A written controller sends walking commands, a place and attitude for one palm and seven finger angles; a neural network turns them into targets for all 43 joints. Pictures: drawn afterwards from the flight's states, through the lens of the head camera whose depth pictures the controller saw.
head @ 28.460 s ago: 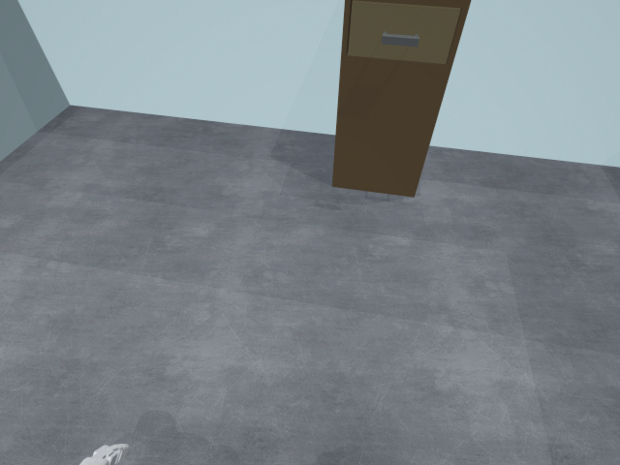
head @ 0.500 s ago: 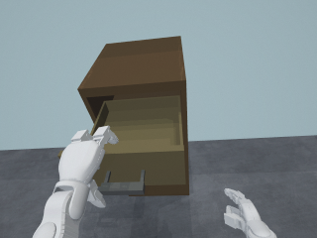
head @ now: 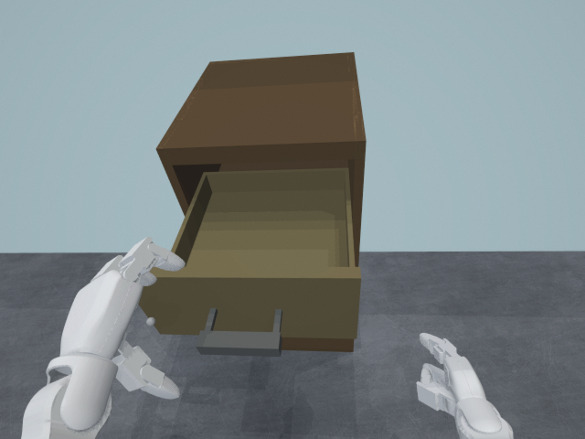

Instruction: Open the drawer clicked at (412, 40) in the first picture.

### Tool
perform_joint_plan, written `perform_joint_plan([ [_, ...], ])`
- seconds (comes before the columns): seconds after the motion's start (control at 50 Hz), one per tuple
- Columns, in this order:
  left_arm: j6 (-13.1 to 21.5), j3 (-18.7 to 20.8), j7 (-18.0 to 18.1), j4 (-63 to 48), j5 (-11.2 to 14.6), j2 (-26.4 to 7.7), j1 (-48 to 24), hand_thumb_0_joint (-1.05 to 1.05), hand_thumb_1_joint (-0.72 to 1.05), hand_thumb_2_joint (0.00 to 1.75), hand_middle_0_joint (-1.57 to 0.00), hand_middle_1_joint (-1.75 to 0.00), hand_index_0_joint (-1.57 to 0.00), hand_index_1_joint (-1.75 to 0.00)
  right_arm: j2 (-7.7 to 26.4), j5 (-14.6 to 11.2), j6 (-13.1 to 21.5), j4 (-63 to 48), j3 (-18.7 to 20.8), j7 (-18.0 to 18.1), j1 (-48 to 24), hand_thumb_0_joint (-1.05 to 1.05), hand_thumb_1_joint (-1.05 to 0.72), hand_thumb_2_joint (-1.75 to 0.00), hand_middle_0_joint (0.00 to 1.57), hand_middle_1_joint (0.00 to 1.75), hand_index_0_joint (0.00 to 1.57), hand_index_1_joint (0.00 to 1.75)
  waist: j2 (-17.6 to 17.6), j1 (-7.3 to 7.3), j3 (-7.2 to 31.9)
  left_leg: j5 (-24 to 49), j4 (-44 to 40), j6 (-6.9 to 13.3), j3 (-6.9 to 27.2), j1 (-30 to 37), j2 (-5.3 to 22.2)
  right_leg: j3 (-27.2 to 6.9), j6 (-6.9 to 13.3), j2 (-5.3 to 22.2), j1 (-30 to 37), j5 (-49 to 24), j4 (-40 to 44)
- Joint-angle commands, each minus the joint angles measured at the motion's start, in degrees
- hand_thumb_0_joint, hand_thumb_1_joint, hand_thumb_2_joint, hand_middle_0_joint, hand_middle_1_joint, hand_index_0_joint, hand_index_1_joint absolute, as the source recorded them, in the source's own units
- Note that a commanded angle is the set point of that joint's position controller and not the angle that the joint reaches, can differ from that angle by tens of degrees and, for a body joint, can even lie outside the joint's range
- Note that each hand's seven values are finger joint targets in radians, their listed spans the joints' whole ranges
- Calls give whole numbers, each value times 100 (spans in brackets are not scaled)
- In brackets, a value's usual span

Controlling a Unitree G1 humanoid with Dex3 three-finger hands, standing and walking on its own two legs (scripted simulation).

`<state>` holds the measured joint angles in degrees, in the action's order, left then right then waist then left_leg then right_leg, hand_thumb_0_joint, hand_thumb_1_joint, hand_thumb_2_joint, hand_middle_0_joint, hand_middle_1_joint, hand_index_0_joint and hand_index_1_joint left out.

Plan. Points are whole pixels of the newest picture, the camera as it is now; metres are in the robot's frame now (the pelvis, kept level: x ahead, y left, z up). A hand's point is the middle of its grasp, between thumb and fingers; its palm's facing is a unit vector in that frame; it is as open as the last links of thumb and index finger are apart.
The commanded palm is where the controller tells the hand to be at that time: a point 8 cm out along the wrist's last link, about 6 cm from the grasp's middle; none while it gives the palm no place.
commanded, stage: draw the hand back to the body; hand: left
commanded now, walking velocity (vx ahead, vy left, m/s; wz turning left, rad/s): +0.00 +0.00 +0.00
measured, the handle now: (242, 329) +0.28 +0.14 -0.03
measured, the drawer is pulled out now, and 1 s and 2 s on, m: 0.28 0.28 0.28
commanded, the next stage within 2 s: step back with the hand held close in 0.94 s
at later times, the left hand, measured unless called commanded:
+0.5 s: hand (122, 304) +0.21 +0.22 +0.15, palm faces +0.31 -0.87 -0.39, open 10.8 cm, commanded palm +0.16 +0.28 +0.18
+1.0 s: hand (108, 304) +0.20 +0.24 +0.16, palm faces +0.40 -0.82 -0.41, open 7.5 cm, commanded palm +0.15 +0.28 +0.18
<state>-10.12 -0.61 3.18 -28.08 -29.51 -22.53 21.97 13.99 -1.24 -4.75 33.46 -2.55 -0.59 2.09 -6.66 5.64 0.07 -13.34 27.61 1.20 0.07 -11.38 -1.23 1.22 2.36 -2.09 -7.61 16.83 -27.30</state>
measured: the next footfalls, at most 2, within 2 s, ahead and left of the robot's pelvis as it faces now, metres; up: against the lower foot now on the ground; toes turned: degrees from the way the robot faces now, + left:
none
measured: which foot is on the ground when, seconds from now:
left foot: down 0.00-1.00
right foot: down 0.00-1.00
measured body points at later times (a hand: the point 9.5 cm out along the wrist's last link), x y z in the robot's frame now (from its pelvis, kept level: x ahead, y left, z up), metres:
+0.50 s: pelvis +0.02 +0.01 +0.00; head +0.02 -0.01 +0.45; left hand +0.19 +0.27 +0.17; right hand +0.21 -0.21 -0.08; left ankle +0.02 +0.11 -0.74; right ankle -0.02 -0.09 -0.74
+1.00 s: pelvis +0.03 +0.00 +0.00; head +0.02 -0.03 +0.45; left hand +0.18 +0.28 +0.18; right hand +0.24 -0.21 -0.08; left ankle +0.02 +0.11 -0.74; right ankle -0.02 -0.09 -0.74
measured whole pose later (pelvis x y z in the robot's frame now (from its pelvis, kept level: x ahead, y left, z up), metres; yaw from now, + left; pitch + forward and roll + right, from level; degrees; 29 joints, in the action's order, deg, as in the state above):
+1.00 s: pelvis +0.03 +0.00 +0.00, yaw +2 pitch -2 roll +0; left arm 3.1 15.4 6.7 -28.4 4.1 -19.5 32.1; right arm 12.1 -0.9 4.6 36.3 -1.3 3.8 8.5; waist -3.7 3.2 0.4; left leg -14.4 25.4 0.7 1.7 -8.6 -1.6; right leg 2.7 2.5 -1.9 -3.5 17.5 -23.2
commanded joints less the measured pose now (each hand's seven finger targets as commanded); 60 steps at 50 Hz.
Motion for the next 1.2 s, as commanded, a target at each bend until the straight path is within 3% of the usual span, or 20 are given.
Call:
perform_joint_plan([
  [0.0, 1243, 1104, 279, -1506, 2908, -239, 212, 0, -36, 36, -29, -111, -29, -111, 303, 69, 947, -1233, 67, 368, -545, 0, -90, -90, 20, 30, 20, 30, 1176, -216, 420, 464, -365, 166, 53, 831, 214, -58, -155, 161, -249, -689, 757],
  [0.02, 1393, 1464, 375, -1796, 3041, -599, 65, 0, -32, 37, -29, -109, -29, -109, 367, 86, 1049, -1165, 66, 453, -530, 0, -90, -90, 20, 30, 20, 30, 843, -205, 464, 454, -383, 97, 82, 831, 243, -101, -150, 196, -217, -631, 760],
  [0.04, 1586, 1346, 421, -2338, 3031, -480, -288, 0, -29, 39, -29, -107, -29, -107, 259, 128, 1191, -1223, 22, 501, -453, 0, -90, -90, 20, 30, 20, 30, 441, -188, 811, 637, -399, 84, 77, 917, 189, -93, -130, 271, -41, -789, 714],
  [0.12, 1704, 1575, 526, -2103, 3147, -491, 83, 0, -15, 45, -27, -98, -27, -98, 285, 163, 1395, -962, 40, 523, -140, 0, -90, -90, 20, 30, 20, 30, -391, -226, 274, 1027, -470, -36, 129, 747, 227, -35, -31, 270, -85, -1053, 760],
  [0.16, 1708, 1446, 477, -1721, 3194, -223, 284, 0, -8, 48, -27, -93, -27, -93, 258, 148, 1400, -876, 57, 493, -74, 0, -90, -90, 20, 30, 20, 30, -145, -263, 9, 1089, -518, -40, 178, 688, 257, 37, -41, 249, -136, -1095, 766],
  [0.22, 1701, 1416, 388, -1267, 3243, -17, 568, 0, 2, 52, -26, -86, -26, -86, 312, 144, 1384, -811, 159, 460, -96, 0, -90, -90, 20, 30, 20, 30, 556, -278, -58, 1243, -542, -15, 199, 651, 303, 95, -72, 217, -79, -1265, 809],
  [0.26, 1732, 1376, 335, -1302, 3273, 26, 616, 0, 9, 55, -26, -82, -26, -82, 370, 117, 1338, -843, 211, 435, -75, 0, -90, -90, 20, 30, 20, 30, 789, -280, 106, 1287, -562, 10, 198, 685, 322, 103, -99, 230, -9, -1324, 760],
  [0.36, 1830, 1837, 402, -1600, 3269, -401, 713, 0, 27, 63, -25, -70, -25, -70, 391, 98, 1353, -797, 279, 473, -77, 0, -90, -90, 20, 30, 20, 30, 393, -219, 645, 1482, -489, -3, 149, 810, 290, 37, -84, 293, 210, -1560, 731],
  [0.42, 1830, 2058, 464, -1804, 3267, -613, 682, 0, 37, 68, -24, -64, -24, -64, 403, 85, 1393, -768, 286, 505, -79, 0, -90, -90, 20, 30, 20, 30, 91, -220, 719, 1613, -464, -46, 159, 831, 277, 39, -66, 275, 227, -1642, 753],
  [0.6, 1750, 2316, 465, -1057, 3341, -554, 815, 0, 69, 81, -22, -43, -22, -43, 382, 9, 1267, -661, 367, 515, -69, 0, -90, -90, 20, 30, 20, 30, 528, -258, 251, 1482, -509, -31, 171, 732, 286, 110, -110, 250, -10, -1558, 806],
  [0.64, 1753, 2231, 444, -1050, 3335, -491, 757, 0, 76, 84, -21, -39, -21, -39, 391, 1, 1252, -666, 367, 513, -81, 0, -90, -90, 20, 30, 20, 30, 417, -287, 229, 1410, -519, -37, 171, 750, 291, 106, -114, 261, -48, -1477, 817],
  [0.68, 1772, 2203, 441, -1146, 3343, -508, 737, 0, 83, 87, -21, -34, -21, -34, 404, 9, 1269, -704, 373, 506, -109, 0, -90, -90, 20, 30, 20, 30, 598, -275, 356, 1416, -490, -1, 166, 764, 270, 95, -131, 282, -3, -1562, 801],
  [0.72, 1762, 2159, 443, -1231, 3329, -514, 704, 0, 90, 90, -20, -30, -20, -30, 418, 18, 1289, -695, 372, 502, -114, 0, -90, -90, 20, 30, 20, 30, 410, -287, 434, 1524, -454, -2, 156, 798, 247, 76, -118, 293, 43, -1706, 793],
  [0.8, 1756, 2220, 476, -1420, 3310, -630, 650, 0, 90, 90, -20, -30, -20, -30, 401, 16, 1303, -708, 344, 495, -73, 0, -90, -90, 20, 30, 20, 30, 327, -274, 625, 1659, -399, -7, 156, 894, 248, 75, -134, 316, 84, -1830, 738],
  [1.02, 1707, 2213, 449, -1130, 3354, -551, 696, 0, 90, 90, -20, -30, -20, -30, 362, -8, 1209, -691, 332, 486, -152, 0, -90, -90, 20, 30, 20, 30, 363, -280, 230, 1342, -407, -24, 181, 674, 232, 105, -134, 310, -64, -1620, 782],
  [1.04, 2005, 3172, 479, -1853, 3338, -1517, -73, 0, 90, 90, -20, -30, -20, -30, 557, -42, 1149, -890, 383, 470, 148, 0, -90, -90, 20, 30, 20, 30, 454, -450, -126, 1219, -141, 135, 400, 257, 331, -339, -175, 616, -586, -1912, 1073],
  [1.06, 2062, 2851, 405, -1229, 3316, -1025, 479, 0, 90, 90, -20, -30, -20, -30, 433, 2, 1081, -731, 358, 464, 139, 0, -90, -90, 20, 30, 20, 30, 767, -501, -39, 1160, -37, 136, 448, 254, 303, -224, -156, 707, -569, -1891, 1079],
  [1.1, 2075, 2580, 330, -1093, 3305, -744, 912, 0, 90, 90, -20, -30, -20, -30, 434, -16, 1004, -835, 372, 455, 30, 0, -90, -90, 20, 30, 20, 30, 1028, -518, 205, 1420, 143, 138, 394, 295, 289, -267, -158, 814, -494, -2321, 978],
  [1.12, 2147, 2594, 309, -1262, 3305, -783, 943, 0, 90, 90, -20, -30, -20, -30, 481, -14, 996, -873, 406, 455, 30, 0, -90, -90, 20, 30, 20, 30, 786, -523, 351, 1586, 167, 148, 355, 297, 281, -242, -152, 849, -444, -2501, 904],
  [1.18, 2163, 2606, 309, -1234, 3315, -702, 1449, 0, 90, 90, -20, -30, -20, -30, 514, -35, 879, -933, 469, 445, 65, 0, -90, -90, 20, 30, 20, 30, 647, -526, 808, 2097, 235, 135, 349, 268, 367, -235, -141, 893, -198, -2745, 623],
])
